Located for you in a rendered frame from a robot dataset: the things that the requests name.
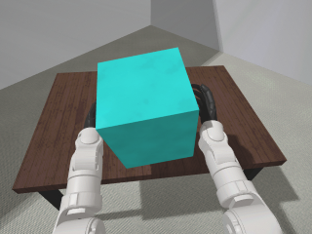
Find robot right upper arm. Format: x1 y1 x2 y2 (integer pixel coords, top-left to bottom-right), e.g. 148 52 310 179
222 204 282 234

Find table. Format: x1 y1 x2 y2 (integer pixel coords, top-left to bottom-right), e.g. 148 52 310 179
12 65 287 219

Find robot left forearm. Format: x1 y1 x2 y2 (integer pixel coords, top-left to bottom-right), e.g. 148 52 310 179
52 127 103 234

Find robot right hand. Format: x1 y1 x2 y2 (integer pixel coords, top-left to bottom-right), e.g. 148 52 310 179
191 84 217 125

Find robot right forearm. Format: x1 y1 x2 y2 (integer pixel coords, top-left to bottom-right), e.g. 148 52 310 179
198 120 283 234

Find carton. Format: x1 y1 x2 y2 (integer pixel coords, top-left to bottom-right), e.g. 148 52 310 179
96 47 200 169

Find robot left upper arm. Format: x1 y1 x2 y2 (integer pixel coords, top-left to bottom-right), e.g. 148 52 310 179
53 217 106 234

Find robot left hand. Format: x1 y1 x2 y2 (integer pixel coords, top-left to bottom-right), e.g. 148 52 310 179
83 100 97 129

